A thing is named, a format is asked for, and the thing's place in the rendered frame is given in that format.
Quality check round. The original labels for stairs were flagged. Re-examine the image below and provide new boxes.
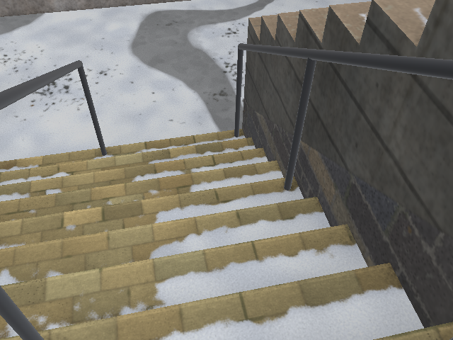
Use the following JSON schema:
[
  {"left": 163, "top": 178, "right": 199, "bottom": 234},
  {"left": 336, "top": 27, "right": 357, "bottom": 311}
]
[{"left": 0, "top": 129, "right": 424, "bottom": 340}]

